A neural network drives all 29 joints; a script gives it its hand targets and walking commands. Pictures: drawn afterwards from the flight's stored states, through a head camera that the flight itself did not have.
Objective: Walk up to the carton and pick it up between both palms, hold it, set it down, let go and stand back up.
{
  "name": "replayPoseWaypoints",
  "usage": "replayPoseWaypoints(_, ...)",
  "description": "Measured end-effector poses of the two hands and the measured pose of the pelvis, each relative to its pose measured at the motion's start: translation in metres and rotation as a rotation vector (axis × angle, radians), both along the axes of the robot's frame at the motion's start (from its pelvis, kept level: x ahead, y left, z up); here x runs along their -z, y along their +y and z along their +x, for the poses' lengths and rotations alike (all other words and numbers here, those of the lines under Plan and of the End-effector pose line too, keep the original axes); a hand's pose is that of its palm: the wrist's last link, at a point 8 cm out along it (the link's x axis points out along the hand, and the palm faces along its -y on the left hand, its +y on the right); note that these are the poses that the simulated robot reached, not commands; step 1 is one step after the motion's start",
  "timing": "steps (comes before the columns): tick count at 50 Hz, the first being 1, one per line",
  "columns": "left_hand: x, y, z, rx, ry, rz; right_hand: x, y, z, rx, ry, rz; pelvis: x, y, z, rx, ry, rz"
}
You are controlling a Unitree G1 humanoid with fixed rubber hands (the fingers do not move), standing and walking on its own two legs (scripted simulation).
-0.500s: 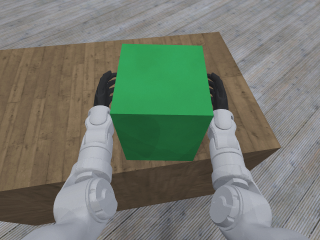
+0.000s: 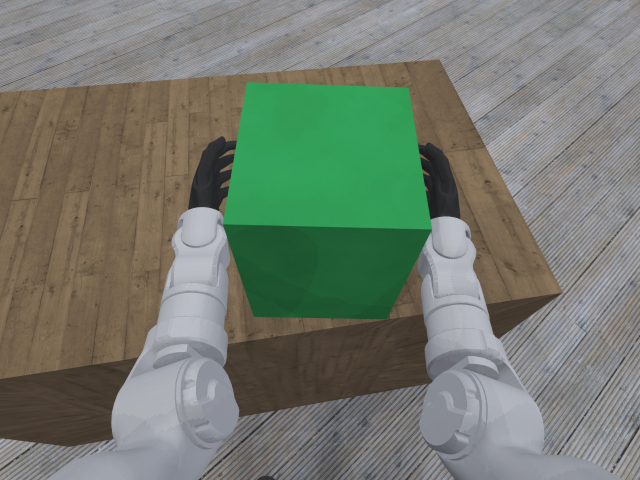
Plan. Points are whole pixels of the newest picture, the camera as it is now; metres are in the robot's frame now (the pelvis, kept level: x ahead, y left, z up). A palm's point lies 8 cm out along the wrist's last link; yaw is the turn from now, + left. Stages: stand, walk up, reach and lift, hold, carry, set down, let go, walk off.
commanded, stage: reach and lift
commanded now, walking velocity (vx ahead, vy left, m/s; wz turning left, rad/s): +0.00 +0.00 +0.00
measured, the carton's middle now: (323, 213) +0.45 -0.02 +0.03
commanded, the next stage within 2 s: none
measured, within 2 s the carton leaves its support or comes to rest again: leaves its support in 0.72 s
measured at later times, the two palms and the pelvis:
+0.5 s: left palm (208, 202) +0.44 +0.13 +0.07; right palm (440, 209) +0.42 -0.16 +0.07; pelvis +0.00 +0.00 +0.00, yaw +0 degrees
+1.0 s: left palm (203, 216) +0.41 +0.13 +0.07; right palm (447, 222) +0.38 -0.16 +0.09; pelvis -0.03 +0.01 +0.00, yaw +0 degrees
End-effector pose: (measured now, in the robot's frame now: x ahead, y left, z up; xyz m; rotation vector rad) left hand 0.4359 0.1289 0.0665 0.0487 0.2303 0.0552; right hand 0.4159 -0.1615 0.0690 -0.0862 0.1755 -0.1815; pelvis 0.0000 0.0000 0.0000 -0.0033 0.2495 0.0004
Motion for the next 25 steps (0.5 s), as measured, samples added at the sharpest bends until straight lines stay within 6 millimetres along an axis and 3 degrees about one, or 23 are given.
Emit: replayPoseWaypoints(25,0.0001,0.0,-0.0003,0.001,-0.002,0.003,0.0006,0.0001,-0.0004,0.0,-0.008,0.002,0.0002,-0.0008,0.0003,-0.004,0.008,0.0)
